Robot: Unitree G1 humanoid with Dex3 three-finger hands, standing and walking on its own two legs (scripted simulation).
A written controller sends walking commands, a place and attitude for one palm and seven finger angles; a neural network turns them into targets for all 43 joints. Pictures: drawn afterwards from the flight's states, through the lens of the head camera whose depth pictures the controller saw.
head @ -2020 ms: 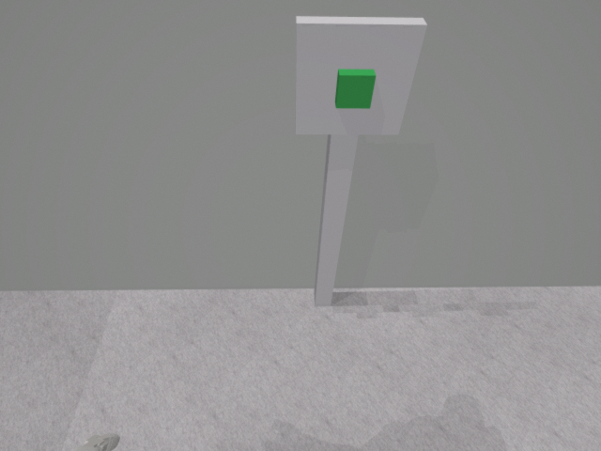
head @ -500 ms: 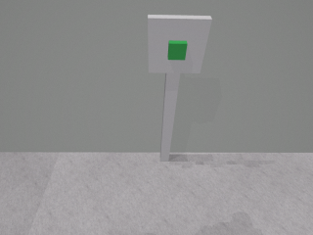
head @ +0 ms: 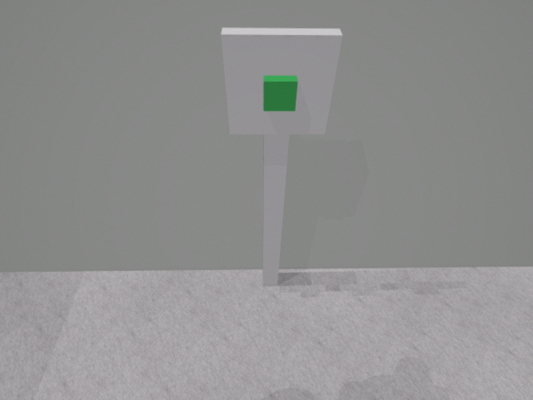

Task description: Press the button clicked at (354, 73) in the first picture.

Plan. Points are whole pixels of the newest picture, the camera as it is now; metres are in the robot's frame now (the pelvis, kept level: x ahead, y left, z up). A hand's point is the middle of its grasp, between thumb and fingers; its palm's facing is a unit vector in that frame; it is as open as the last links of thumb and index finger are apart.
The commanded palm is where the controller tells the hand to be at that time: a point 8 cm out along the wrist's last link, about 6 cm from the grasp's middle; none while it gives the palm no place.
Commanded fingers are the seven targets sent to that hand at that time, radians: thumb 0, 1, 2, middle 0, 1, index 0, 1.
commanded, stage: take the last steps up to it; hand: left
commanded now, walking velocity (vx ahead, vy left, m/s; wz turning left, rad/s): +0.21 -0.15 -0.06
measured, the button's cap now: (279, 92) +0.64 +0.03 +0.14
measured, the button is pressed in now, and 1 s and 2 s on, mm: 0 0 0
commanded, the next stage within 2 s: come to a stop and stand still in 0.28 s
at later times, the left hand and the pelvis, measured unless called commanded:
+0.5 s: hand (185, 395) +0.16 +0.16 -0.17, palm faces +0.02 -0.99 -0.15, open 7.3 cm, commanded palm none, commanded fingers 0.00 0.90 0.90 -0.20 -0.30 -0.20 -0.30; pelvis +0.14 -0.01 +0.01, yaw -3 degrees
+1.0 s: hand (186, 367) +0.21 +0.17 -0.18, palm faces +0.04 -0.98 -0.21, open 7.3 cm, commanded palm none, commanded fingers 0.00 0.90 0.90 -0.20 -0.30 -0.20 -0.30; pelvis +0.14 -0.02 -0.01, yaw -1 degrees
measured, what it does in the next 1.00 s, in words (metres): walks ahead: left foot, then right foot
